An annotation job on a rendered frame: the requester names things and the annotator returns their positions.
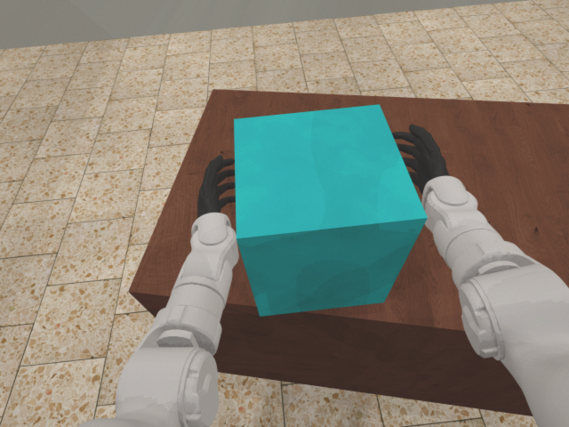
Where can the robot left hand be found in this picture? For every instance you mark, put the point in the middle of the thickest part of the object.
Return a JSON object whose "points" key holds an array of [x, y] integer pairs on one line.
{"points": [[209, 193]]}

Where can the robot right hand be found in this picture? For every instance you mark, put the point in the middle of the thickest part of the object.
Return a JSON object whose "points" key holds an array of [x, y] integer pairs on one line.
{"points": [[428, 163]]}

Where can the carton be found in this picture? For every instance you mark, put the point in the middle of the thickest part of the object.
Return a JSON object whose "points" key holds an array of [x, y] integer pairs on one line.
{"points": [[326, 211]]}

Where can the left robot upper arm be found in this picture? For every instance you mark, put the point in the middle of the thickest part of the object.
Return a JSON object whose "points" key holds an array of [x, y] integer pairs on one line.
{"points": [[166, 387]]}

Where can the right robot upper arm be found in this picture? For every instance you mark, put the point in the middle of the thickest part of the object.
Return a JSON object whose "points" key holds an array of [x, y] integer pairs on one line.
{"points": [[521, 317]]}

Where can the robot left forearm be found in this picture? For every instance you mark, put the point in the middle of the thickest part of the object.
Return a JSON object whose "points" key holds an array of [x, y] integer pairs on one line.
{"points": [[192, 315]]}

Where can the robot right forearm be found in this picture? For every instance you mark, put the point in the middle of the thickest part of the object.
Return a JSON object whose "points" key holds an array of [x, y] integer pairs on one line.
{"points": [[470, 246]]}

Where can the pedestal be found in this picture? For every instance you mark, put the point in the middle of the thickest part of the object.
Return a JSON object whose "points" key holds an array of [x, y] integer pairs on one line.
{"points": [[513, 157]]}

